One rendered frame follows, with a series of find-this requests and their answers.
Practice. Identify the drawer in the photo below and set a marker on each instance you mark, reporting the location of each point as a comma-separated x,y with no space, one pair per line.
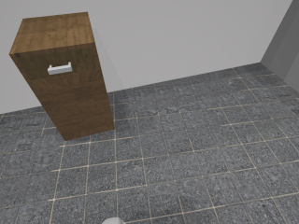
36,66

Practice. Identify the cabinet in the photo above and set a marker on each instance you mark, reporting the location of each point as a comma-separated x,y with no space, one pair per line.
77,103

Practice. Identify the handle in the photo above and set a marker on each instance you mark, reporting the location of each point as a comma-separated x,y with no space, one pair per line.
60,69

